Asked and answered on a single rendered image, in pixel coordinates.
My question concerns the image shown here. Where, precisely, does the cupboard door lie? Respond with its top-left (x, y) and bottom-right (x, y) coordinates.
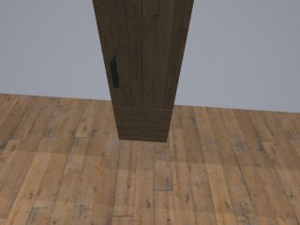
top-left (97, 0), bottom-right (189, 110)

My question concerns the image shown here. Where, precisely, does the handle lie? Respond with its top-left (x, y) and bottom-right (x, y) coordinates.
top-left (110, 55), bottom-right (119, 88)

